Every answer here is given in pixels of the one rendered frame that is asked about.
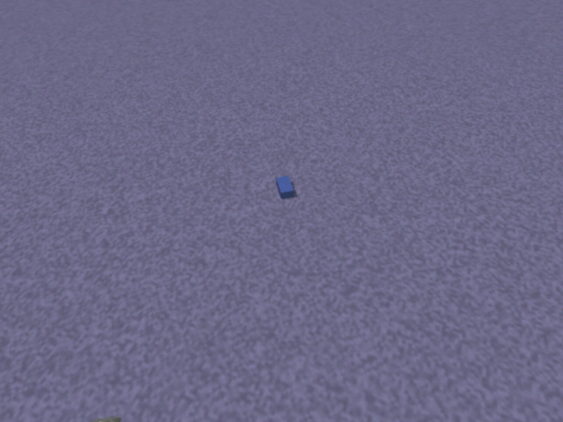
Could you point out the small box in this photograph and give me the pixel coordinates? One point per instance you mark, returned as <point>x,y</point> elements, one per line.
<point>284,187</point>

